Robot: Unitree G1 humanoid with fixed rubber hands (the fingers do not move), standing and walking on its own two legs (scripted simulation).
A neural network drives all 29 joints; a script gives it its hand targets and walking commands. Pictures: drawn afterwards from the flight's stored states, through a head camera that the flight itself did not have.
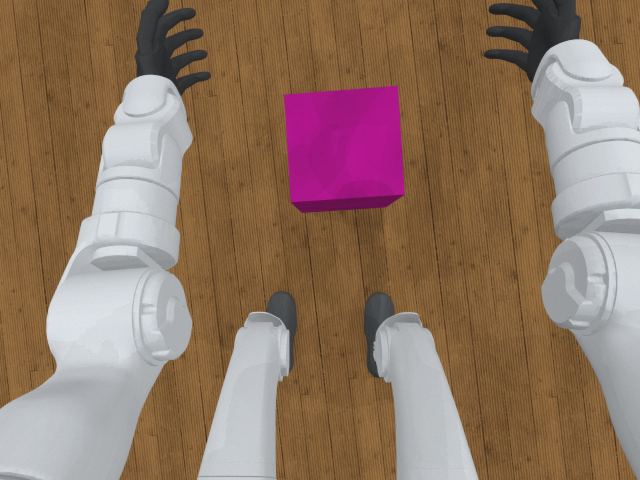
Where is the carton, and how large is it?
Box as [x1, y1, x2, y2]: [284, 86, 404, 212]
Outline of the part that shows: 397,86 284,95 291,202 301,212 382,207 388,205 404,194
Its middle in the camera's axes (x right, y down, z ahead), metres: +0.05 -0.18 +0.83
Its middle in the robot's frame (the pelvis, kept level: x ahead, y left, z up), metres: +0.54 -0.01 -0.52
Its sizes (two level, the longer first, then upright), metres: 0.210 0.200 0.250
